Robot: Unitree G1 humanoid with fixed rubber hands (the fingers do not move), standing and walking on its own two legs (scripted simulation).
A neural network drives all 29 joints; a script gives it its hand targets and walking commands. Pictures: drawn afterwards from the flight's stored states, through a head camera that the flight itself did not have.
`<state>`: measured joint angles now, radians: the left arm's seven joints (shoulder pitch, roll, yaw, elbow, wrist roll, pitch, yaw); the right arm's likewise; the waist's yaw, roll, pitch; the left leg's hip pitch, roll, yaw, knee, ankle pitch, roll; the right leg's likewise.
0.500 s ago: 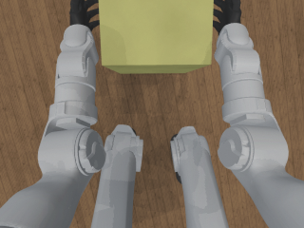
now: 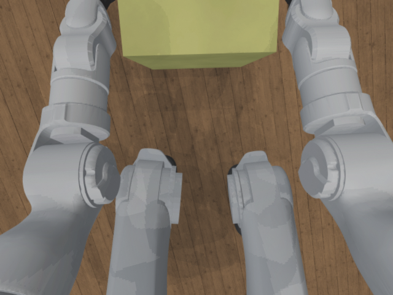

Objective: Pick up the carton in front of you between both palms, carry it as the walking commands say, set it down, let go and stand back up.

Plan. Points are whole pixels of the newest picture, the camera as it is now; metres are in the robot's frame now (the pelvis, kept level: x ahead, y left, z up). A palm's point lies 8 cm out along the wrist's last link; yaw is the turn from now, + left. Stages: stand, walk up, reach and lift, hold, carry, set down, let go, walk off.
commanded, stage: set down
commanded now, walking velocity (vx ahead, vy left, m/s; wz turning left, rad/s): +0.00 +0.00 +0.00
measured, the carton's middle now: (196, 3) +0.56 +0.03 -0.25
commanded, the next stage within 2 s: none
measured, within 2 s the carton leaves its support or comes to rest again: rests again in 0.10 s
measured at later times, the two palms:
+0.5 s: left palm (94, 12) +0.52 +0.19 -0.18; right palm (300, 3) +0.54 -0.12 -0.17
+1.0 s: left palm (96, 15) +0.53 +0.19 -0.20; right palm (298, 9) +0.54 -0.13 -0.21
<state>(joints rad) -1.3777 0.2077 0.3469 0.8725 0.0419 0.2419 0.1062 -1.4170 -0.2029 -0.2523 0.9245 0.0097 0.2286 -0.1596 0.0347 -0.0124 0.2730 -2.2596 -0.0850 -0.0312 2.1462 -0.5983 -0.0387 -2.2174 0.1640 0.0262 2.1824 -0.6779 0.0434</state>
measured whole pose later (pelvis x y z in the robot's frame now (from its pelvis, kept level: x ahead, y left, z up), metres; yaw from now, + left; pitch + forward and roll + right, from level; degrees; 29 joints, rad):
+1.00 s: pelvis -0.01 +0.00 -0.02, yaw +0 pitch +31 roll +0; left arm -1.51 0.30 0.39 1.08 0.08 0.12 -0.01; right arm -1.53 -0.27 -0.29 1.07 -0.07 0.13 -0.03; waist 0.03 -0.01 0.52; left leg -2.18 -0.05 -0.01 2.24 -0.61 -0.03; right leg -2.14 0.12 0.00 2.28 -0.69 0.02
